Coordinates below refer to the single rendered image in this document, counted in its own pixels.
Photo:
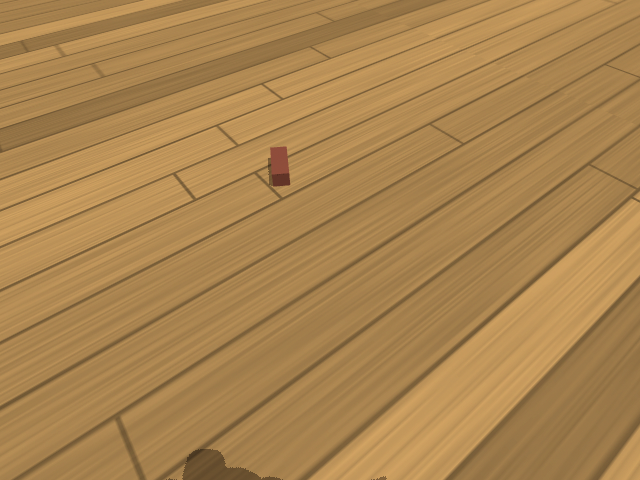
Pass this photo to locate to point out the carton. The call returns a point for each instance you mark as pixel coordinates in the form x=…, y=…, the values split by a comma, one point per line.
x=279, y=166

